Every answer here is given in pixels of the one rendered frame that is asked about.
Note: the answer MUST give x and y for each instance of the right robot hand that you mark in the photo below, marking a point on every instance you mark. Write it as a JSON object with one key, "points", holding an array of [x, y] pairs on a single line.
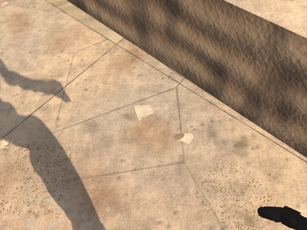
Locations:
{"points": [[286, 215]]}

